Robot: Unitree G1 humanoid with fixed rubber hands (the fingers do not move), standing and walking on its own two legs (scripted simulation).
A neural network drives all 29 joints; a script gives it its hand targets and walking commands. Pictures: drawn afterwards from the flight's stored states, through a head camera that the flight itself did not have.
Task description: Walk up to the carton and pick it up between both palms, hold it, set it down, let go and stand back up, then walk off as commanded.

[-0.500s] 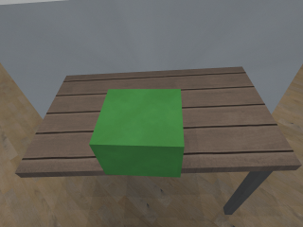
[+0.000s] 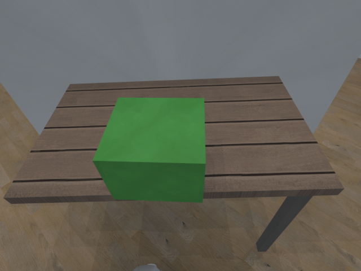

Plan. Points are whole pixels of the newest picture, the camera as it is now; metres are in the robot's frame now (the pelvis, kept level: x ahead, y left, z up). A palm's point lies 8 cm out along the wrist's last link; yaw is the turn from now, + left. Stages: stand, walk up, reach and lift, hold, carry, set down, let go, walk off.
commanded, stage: walk up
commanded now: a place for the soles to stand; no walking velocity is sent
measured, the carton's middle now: (159, 148) +0.42 +0.06 +0.03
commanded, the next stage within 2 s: none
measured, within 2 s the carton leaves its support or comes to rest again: neither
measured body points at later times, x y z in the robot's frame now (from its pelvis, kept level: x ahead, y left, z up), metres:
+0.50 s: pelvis +0.06 +0.08 +0.01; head +0.10 +0.06 +0.45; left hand +0.08 +0.38 -0.11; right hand +0.16 -0.22 -0.13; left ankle +0.08 +0.18 -0.70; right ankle -0.01 -0.07 -0.66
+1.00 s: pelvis +0.03 +0.06 +0.00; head +0.07 +0.05 +0.45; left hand +0.12 +0.36 -0.12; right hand +0.14 -0.24 -0.13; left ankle +0.07 +0.19 -0.70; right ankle +0.07 -0.05 -0.70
